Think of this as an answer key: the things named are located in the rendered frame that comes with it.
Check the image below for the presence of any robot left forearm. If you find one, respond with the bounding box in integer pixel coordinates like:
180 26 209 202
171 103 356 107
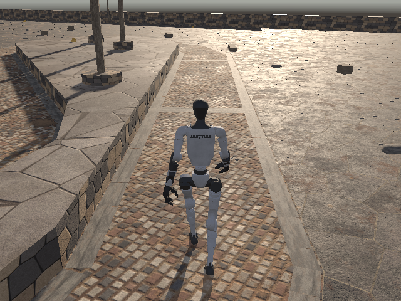
165 152 179 187

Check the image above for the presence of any right robot hand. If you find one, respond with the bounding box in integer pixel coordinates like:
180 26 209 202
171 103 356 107
215 162 229 173

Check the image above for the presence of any robot right forearm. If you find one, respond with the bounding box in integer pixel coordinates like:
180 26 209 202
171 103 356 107
222 150 230 167

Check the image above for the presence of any robot right upper arm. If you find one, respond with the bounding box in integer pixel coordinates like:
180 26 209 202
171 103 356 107
214 126 229 159

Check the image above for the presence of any right robot foot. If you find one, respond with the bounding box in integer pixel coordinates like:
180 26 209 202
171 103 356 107
204 263 214 275

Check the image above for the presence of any left robot hand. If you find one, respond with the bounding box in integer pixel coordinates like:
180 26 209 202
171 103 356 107
163 185 178 206

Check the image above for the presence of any right robot thigh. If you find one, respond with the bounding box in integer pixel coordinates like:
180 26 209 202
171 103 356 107
206 177 222 231

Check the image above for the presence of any robot left upper arm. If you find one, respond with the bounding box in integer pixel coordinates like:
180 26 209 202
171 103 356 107
172 126 188 162

